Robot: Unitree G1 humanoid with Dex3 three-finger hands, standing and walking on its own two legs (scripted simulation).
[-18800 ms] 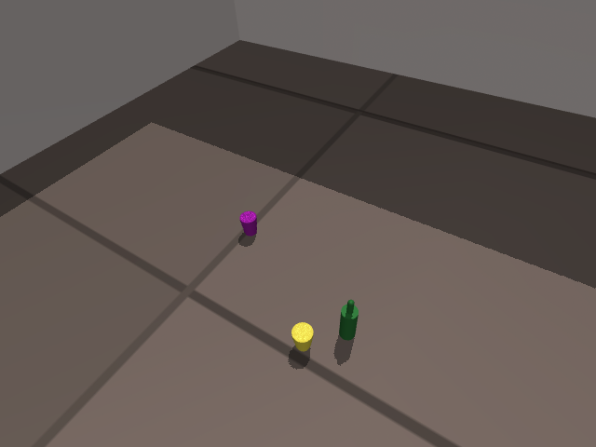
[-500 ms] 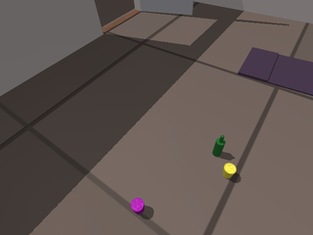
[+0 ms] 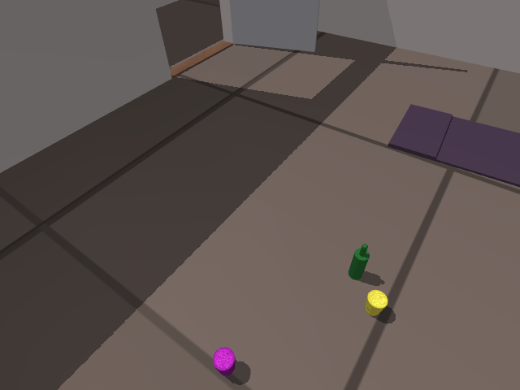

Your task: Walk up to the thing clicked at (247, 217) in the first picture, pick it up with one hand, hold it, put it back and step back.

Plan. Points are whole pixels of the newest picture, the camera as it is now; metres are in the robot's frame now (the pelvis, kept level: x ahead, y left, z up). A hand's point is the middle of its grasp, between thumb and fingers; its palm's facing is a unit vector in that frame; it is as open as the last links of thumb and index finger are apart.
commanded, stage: walk up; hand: left
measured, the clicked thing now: (225, 363) +0.41 +0.18 -0.73
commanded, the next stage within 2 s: stand in 0.42 s
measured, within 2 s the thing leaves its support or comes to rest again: neither
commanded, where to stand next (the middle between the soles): +0.05 +0.00 m, yaw +0 degrees
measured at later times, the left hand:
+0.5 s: hand out of the picture +0.09 +0.25 -0.15, palm faces +0.00 -0.94 -0.35, open 7.4 cm
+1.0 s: hand out of the picture +0.09 +0.24 -0.16, palm faces -0.03 -0.94 -0.35, open 7.4 cm
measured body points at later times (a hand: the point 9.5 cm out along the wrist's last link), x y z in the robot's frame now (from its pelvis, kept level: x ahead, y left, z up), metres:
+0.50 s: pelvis +0.01 -0.01 +0.00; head +0.02 -0.01 +0.45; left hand +0.09 +0.30 -0.13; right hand +0.09 -0.30 -0.14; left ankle +0.02 +0.12 -0.75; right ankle -0.01 -0.12 -0.75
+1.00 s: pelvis +0.02 -0.01 +0.00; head +0.04 -0.02 +0.45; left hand +0.09 +0.29 -0.13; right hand +0.09 -0.31 -0.14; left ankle +0.02 +0.12 -0.75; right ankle -0.01 -0.12 -0.75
